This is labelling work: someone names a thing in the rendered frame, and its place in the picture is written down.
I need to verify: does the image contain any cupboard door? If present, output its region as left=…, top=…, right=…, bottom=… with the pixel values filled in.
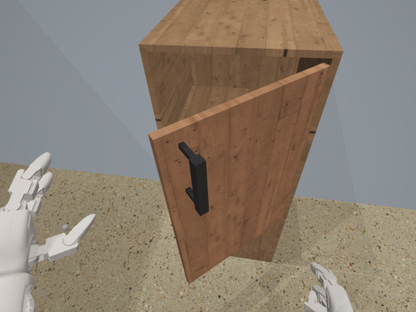
left=148, top=63, right=330, bottom=284

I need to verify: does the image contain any handle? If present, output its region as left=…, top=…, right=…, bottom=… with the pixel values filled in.
left=178, top=142, right=209, bottom=216

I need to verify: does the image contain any robot right hand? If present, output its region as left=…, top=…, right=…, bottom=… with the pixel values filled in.
left=304, top=263, right=354, bottom=312

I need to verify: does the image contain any robot left forearm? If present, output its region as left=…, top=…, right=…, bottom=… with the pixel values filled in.
left=0, top=272, right=37, bottom=312

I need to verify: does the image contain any robot left hand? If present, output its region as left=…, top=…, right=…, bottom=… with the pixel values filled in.
left=0, top=152, right=96, bottom=275

